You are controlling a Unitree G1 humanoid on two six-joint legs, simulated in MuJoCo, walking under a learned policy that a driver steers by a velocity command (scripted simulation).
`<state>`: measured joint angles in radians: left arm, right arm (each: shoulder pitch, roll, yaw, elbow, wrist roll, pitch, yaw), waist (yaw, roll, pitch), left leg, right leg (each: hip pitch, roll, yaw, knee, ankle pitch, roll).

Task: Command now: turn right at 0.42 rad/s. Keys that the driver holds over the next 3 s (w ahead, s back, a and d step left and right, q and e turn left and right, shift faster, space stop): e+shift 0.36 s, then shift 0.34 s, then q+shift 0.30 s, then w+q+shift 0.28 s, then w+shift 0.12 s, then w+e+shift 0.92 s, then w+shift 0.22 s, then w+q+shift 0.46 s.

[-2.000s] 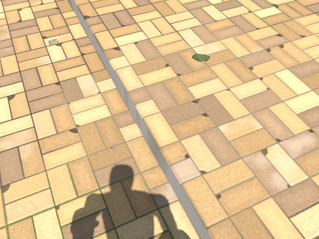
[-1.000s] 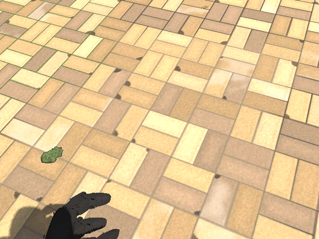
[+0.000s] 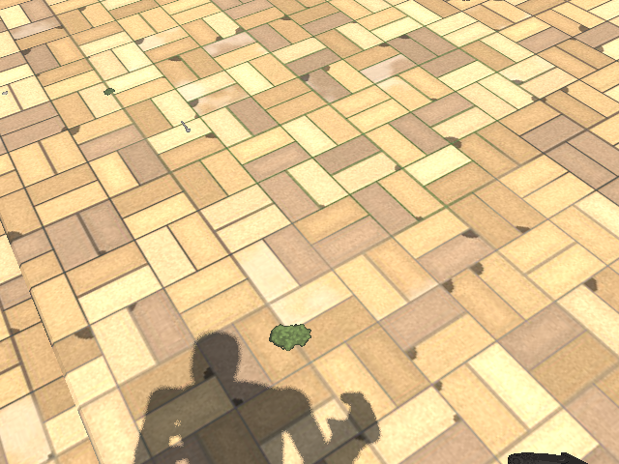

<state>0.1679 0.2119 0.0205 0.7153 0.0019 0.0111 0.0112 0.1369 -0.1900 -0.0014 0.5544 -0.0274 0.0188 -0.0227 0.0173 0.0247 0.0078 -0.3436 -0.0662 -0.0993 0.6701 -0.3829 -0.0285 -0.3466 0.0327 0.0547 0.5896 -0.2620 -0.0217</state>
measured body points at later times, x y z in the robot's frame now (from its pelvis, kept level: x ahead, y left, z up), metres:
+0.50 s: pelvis +0.00 +0.02 +0.01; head +0.03 +0.03 +0.46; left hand +0.26 +0.23 -0.09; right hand +0.04 -0.27 -0.07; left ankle +0.03 +0.11 -0.73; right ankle -0.08 -0.11 -0.62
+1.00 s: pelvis -0.02 -0.02 +0.01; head +0.01 -0.03 +0.46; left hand +0.24 +0.14 -0.08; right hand -0.02 -0.33 -0.10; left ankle +0.01 +0.09 -0.66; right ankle -0.06 -0.13 -0.73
